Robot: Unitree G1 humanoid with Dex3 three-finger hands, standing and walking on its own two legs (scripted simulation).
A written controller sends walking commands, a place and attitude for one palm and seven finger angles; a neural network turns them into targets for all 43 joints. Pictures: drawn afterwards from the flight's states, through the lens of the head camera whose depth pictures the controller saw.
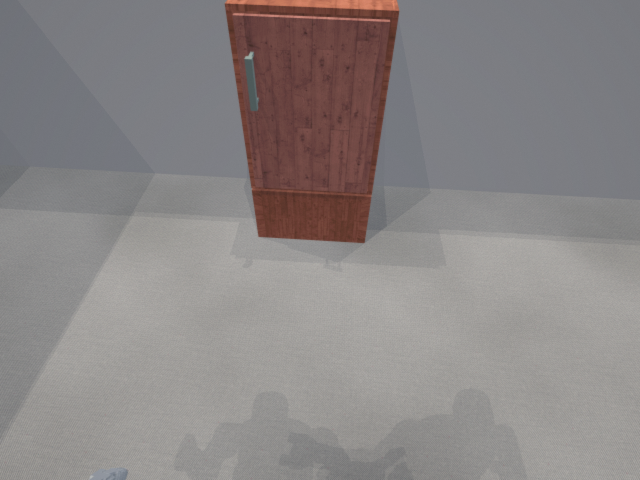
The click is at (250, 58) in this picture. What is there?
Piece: cupboard door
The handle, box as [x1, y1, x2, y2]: [244, 52, 258, 110]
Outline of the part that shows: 250,52 244,60 250,108 251,110 256,110 258,98 256,97 252,62 253,52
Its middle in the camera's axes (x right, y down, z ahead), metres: -0.20 -0.46 +1.14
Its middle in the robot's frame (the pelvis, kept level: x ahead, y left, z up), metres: +1.15 +0.26 -0.04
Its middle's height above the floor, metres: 0.73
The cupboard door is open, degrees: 0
